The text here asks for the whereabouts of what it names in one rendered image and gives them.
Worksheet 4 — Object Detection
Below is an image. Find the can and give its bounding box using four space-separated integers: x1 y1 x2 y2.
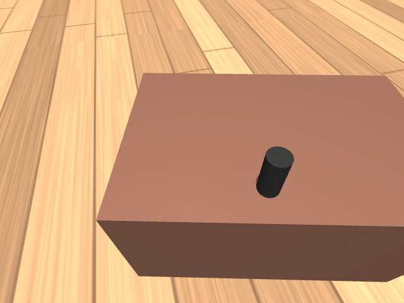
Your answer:
256 146 294 198

